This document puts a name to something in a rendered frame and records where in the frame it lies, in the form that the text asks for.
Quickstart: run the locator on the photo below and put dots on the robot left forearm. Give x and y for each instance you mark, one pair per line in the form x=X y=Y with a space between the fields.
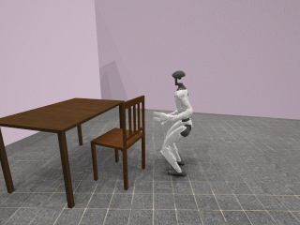
x=180 y=116

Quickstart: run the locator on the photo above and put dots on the robot left hand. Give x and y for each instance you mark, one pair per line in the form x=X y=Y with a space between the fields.
x=162 y=116

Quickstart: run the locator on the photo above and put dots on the humanoid robot head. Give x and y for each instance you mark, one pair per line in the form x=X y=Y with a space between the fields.
x=178 y=75

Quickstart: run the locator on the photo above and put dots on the chair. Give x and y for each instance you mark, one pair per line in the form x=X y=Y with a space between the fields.
x=123 y=138

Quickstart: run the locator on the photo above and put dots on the table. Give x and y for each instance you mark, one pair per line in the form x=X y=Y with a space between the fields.
x=57 y=118

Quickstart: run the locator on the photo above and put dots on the robot left upper arm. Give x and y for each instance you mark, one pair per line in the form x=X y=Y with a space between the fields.
x=183 y=98

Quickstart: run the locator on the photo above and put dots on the left robot foot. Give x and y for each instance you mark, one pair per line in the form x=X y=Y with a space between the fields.
x=176 y=173

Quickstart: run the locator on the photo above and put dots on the robot right forearm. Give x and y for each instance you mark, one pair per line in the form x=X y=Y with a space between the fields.
x=174 y=113

